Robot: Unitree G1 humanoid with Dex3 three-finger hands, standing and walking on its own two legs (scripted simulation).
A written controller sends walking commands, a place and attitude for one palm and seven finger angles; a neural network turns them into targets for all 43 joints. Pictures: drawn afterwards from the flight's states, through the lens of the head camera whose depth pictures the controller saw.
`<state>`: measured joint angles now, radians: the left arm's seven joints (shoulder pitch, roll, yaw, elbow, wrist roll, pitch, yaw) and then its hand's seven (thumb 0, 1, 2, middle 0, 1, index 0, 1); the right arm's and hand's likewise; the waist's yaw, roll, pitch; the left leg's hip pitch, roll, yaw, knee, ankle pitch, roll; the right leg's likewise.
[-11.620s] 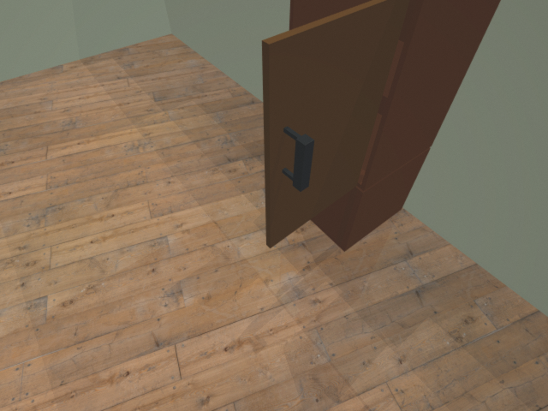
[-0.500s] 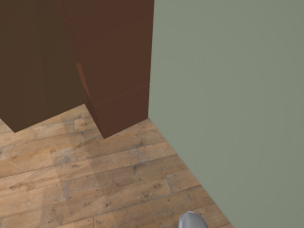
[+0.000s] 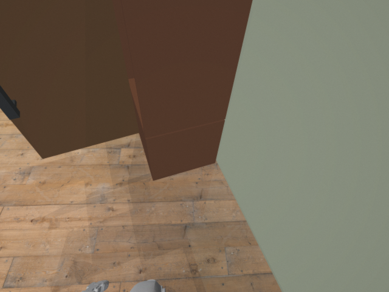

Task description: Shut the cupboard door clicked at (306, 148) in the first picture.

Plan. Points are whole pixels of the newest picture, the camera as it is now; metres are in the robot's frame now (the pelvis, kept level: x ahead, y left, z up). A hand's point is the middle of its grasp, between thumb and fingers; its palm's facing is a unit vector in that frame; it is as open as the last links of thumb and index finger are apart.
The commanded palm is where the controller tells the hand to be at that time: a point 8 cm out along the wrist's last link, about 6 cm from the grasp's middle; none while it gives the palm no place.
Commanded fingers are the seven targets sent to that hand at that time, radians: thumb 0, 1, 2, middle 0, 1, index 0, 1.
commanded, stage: turn to face it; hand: left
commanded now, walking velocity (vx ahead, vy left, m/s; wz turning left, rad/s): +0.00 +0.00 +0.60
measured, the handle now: (1, 93) +0.58 +0.56 +0.01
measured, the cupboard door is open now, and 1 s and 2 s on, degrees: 93 93 93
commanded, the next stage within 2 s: take the last steps up to it in 0.72 s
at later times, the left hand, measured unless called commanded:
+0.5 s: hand out of the picture +0.08 +0.25 -0.16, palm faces +0.22 -0.94 -0.25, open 7.4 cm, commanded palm none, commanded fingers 0.00 0.90 0.90 -0.20 -0.30 -0.20 -0.30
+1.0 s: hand out of the picture +0.00 +0.14 -0.15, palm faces +0.44 -0.87 -0.24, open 7.3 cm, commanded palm none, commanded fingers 0.00 0.90 0.90 -0.20 -0.30 -0.20 -0.30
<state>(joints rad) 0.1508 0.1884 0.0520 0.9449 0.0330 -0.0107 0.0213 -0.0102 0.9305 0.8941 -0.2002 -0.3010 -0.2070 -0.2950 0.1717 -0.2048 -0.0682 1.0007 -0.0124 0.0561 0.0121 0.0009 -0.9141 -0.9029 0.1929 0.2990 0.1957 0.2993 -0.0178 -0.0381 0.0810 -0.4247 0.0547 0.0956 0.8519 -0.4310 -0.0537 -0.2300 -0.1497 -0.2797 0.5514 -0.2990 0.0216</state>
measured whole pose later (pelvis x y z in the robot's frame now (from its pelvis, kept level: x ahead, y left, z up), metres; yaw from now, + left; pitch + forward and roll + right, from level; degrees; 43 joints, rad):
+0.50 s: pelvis +0.03 +0.02 +0.01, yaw +12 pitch +1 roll -1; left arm 0.13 0.26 0.06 0.94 0.02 0.06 0.02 0.01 0.91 0.90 -0.19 -0.30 -0.20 -0.29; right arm 0.19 -0.19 -0.04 0.96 -0.02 0.03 -0.01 0.00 -0.91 -0.90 0.20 0.30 0.20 0.30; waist 0.00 -0.02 0.10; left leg -0.25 -0.06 -0.03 0.44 -0.20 0.07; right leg -0.47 -0.07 0.01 1.01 -0.40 0.11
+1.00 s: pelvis +0.04 -0.04 +0.01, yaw +24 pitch +0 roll +2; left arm 0.26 0.16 0.04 0.99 0.03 -0.03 0.01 0.00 0.92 0.89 -0.20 -0.30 -0.21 -0.29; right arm 0.18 -0.24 -0.08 1.04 -0.02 0.07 0.01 0.00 -0.91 -0.90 0.19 0.30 0.20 0.30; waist 0.02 0.00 0.06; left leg -0.38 0.03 0.00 0.93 -0.41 -0.06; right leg -0.16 -0.07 -0.16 0.42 -0.26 -0.03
